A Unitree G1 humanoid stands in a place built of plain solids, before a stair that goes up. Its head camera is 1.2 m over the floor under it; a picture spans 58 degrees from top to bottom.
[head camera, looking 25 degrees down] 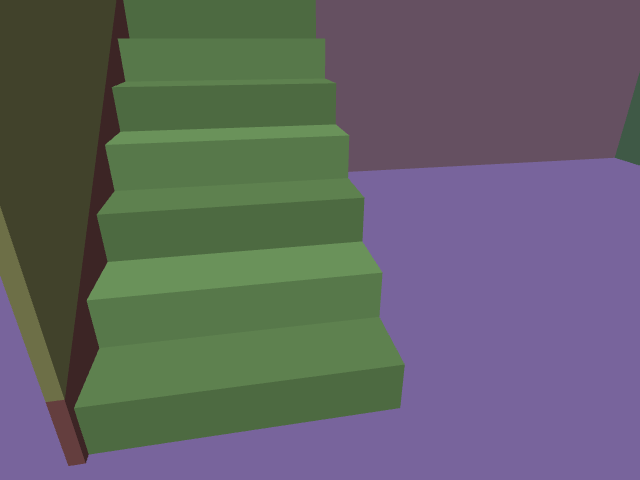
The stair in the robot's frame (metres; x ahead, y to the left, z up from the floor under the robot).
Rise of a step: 0.20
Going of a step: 0.28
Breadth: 1.04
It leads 11 degrees to the left of straight ahead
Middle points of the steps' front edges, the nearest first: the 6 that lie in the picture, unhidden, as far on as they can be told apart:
1.05 0.22 0.20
1.33 0.28 0.40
1.61 0.33 0.60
1.88 0.38 0.80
2.16 0.43 1.00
2.44 0.48 1.20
